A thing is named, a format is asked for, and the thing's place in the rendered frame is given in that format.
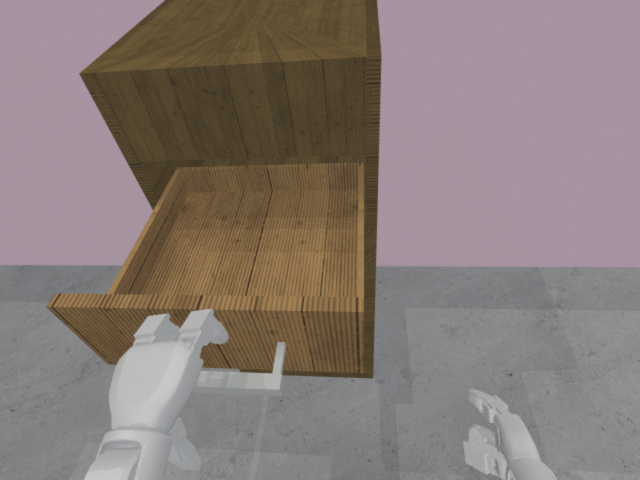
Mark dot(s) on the robot left hand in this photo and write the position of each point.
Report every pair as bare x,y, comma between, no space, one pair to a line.
154,378

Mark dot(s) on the handle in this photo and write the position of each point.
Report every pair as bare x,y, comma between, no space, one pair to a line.
244,383

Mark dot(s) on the drawer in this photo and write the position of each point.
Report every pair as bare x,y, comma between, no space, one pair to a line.
277,251

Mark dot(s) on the left robot forearm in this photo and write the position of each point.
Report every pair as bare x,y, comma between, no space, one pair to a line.
131,453

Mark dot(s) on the right robot forearm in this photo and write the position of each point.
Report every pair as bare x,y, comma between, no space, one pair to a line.
528,469

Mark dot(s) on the cabinet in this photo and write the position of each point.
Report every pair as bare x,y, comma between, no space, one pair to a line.
201,83

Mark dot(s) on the robot right hand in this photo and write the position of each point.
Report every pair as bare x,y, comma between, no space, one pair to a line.
490,452

